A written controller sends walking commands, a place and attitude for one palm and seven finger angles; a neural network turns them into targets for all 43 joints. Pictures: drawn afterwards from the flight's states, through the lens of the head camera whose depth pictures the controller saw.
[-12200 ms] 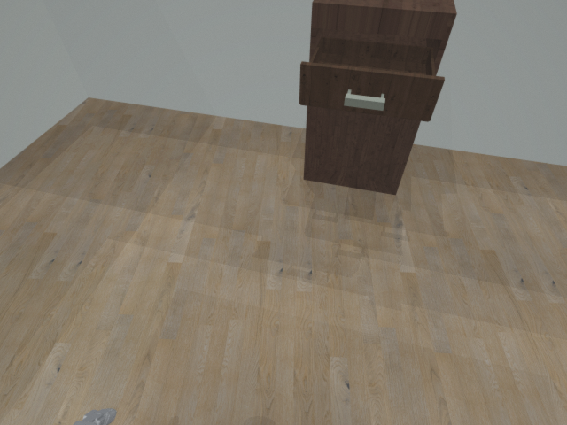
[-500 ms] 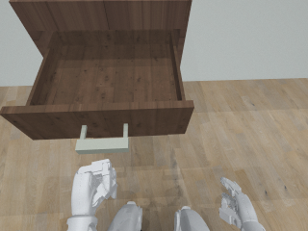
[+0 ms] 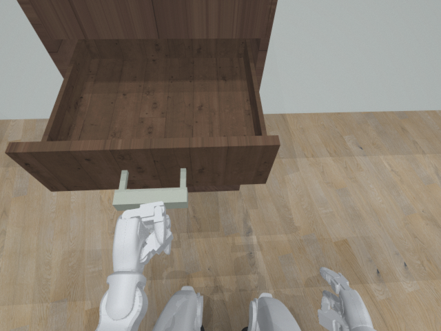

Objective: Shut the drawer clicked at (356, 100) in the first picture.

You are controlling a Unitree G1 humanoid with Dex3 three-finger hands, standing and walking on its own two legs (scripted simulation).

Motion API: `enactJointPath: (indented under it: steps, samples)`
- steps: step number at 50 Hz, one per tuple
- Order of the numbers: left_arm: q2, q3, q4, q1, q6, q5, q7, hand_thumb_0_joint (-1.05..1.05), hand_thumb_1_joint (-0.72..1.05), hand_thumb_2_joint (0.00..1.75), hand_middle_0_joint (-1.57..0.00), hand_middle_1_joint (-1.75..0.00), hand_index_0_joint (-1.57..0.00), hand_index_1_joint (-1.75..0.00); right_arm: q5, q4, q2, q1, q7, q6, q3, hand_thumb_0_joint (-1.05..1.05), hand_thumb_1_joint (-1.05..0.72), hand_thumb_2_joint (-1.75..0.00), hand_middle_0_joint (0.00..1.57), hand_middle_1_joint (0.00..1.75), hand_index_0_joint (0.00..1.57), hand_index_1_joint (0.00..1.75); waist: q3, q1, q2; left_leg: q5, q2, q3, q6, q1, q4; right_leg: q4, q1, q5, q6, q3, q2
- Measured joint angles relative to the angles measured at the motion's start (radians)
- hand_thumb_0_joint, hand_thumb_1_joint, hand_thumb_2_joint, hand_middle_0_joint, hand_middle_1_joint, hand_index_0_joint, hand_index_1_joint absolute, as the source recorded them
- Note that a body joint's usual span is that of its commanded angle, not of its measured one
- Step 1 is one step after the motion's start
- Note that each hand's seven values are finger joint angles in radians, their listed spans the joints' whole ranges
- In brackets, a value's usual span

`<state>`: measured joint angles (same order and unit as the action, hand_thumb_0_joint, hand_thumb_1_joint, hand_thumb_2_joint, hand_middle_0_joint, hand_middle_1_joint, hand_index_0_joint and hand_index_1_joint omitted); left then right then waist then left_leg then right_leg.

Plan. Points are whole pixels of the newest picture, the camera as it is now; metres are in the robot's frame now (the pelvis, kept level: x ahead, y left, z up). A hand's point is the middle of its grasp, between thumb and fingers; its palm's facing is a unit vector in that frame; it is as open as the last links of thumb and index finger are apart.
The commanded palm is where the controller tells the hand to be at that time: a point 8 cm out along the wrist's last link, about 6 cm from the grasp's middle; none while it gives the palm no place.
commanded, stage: push the drawer shut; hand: left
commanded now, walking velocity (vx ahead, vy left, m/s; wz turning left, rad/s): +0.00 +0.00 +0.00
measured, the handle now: (153, 186) +0.35 +0.14 +0.03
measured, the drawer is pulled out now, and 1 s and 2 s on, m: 0.28 0.15 0.01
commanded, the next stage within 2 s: none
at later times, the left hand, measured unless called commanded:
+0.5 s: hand (171, 189) +0.35 +0.11 +0.03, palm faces +0.07 -1.00 -0.01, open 3.1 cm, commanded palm +0.34 +0.16 +0.03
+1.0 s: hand (174, 163) +0.41 +0.11 +0.03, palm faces +0.11 -0.99 -0.03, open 3.2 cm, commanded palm +0.39 +0.16 +0.03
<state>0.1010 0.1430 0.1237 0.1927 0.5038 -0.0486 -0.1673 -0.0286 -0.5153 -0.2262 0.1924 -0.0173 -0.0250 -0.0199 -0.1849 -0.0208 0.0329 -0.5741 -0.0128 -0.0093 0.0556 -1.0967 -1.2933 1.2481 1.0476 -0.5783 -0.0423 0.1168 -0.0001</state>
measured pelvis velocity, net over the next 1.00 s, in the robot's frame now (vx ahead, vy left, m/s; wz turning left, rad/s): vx -0.01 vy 0.00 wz -0.02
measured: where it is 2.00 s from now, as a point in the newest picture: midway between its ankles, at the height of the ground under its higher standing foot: outside the picture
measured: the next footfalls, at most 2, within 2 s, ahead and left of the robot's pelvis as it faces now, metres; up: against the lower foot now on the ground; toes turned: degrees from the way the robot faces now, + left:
none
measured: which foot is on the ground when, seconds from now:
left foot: down 0.00-1.00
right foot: down 0.00-1.00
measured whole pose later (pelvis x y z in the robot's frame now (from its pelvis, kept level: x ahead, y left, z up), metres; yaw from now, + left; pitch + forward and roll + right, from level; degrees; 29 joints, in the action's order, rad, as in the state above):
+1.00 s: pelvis -0.01 +0.00 +0.01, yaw -1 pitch +23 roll -2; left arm 0.15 -0.10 0.75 -0.44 0.55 -0.07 -0.16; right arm -0.03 -0.62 -0.24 0.24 -0.03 0.05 0.00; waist -0.17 -0.09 0.03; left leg -0.54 0.00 -0.03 0.05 -1.12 -1.25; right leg 1.21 1.09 -0.53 -0.04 0.09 -0.01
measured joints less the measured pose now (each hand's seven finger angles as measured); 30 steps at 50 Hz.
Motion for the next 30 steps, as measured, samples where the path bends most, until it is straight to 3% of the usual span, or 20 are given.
enactJointPath:
  steps: [15,30]
  samples:
    - [0.017,-0.081,0.234,-0.287,-0.047,-0.03,0.007,-0.02,0.88,0.96,-1.4,-1.6,-1.4,-1.6,0.008,-0.039,-0.003,-0.009,0.003,0.029,-0.008,0.01,-0.91,-0.89,0.2,0.3,0.2,0.3,0.01,-0.018,-0.001,0.028,0.003,-0.002,0.0,0.002,0.022,-0.022,0.0,0.03,-0.001,-0.002,-0.003]
    - [0.022,-0.15,0.419,-0.459,-0.001,-0.029,0.002,-0.03,0.89,0.95,-1.4,-1.6,-1.4,-1.6,0.005,-0.075,-0.021,0.022,-0.004,0.053,0.013,0.01,-0.91,-0.89,0.2,0.3,0.2,0.3,0.017,-0.037,-0.001,0.032,0.006,-0.015,0.003,-0.008,0.033,-0.027,0.017,0.037,0.003,-0.016,-0.005]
